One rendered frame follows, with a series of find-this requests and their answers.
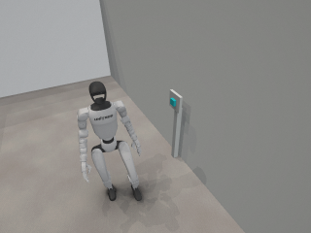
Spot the robot left hand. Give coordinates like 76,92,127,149
131,139,142,156

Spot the right robot foot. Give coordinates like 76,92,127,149
108,184,117,201

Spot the robot left forearm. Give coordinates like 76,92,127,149
124,116,138,141

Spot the left robot shin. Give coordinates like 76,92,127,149
131,177,139,190

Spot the button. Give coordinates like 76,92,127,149
170,97,177,107

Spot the panel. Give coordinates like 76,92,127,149
169,89,183,158

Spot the right robot upper arm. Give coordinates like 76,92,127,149
77,108,88,138

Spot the robot right hand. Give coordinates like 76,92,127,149
81,162,92,183

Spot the robot right forearm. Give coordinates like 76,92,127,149
78,130,87,162

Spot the left robot upper arm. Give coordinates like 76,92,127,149
113,100,129,124

